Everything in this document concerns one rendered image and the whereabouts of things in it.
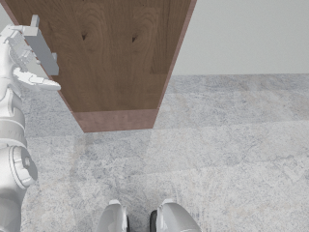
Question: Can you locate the robot left forearm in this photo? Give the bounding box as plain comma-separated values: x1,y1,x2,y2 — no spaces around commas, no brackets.
0,77,28,150

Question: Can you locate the cupboard door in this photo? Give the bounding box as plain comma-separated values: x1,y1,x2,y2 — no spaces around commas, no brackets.
5,0,191,113

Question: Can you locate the left robot thigh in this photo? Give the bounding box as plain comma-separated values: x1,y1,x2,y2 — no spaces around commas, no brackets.
95,203,127,232

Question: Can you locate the robot left upper arm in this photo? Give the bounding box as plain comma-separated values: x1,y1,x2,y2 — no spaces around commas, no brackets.
0,145,38,232

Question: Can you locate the left robot hand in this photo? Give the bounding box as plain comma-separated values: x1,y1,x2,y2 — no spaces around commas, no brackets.
0,24,61,92

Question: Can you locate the right robot shin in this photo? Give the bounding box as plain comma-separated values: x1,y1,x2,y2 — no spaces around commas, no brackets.
155,198,173,232

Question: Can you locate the handle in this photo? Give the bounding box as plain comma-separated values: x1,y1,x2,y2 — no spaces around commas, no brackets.
23,14,59,75

